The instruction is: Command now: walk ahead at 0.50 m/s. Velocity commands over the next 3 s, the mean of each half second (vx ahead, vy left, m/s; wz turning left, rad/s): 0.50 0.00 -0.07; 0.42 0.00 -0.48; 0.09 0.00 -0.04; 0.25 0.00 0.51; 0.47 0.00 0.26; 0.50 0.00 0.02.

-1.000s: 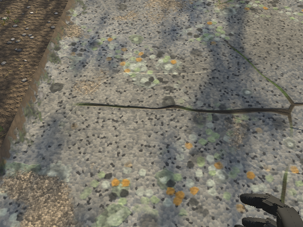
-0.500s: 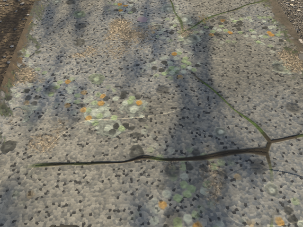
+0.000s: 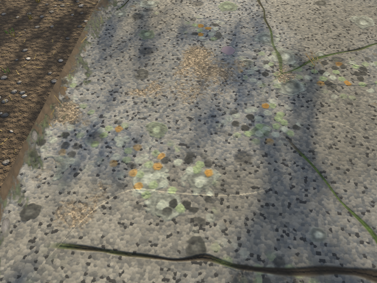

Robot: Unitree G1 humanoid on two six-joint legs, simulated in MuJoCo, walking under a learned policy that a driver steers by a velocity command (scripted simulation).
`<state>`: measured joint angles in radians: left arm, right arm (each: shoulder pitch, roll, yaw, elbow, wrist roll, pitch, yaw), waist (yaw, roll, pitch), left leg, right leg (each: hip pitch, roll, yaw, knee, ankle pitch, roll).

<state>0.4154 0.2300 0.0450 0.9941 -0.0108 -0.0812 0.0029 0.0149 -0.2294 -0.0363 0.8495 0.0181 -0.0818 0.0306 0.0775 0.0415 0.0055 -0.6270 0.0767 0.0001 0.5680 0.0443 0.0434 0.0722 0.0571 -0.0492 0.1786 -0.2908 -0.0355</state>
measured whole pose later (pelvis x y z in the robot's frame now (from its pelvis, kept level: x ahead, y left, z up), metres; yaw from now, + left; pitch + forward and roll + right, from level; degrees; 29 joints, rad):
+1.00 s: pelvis +0.53 -0.04 +0.01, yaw -19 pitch +3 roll +1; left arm 0.28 0.27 0.08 0.79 -0.01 -0.03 0.01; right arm 0.03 -0.28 -0.06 0.78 -0.01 -0.09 -0.02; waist 0.05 0.03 0.05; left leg -0.66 0.05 -0.10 0.71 -0.07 -0.05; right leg -0.22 0.11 0.11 0.38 -0.20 -0.08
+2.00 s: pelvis +0.74 -0.04 -0.01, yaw +0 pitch +2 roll -1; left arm 0.37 0.33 0.10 0.82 -0.03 -0.05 0.01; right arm 0.08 -0.29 -0.06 0.64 0.03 -0.01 0.05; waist 0.09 0.00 0.00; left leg -0.43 0.04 0.06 0.60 -0.25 0.05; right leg -0.02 -0.12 -0.18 0.40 -0.40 0.07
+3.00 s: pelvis +1.28 +0.06 +0.00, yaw +7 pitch +2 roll -3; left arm 0.36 0.30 0.06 0.85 -0.02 -0.07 -0.01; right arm 0.07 -0.26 -0.02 0.69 0.01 -0.08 0.03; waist 0.09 0.03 0.02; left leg -0.55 0.07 -0.03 0.53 -0.02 0.01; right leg 0.00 0.03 -0.03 0.29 -0.33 0.00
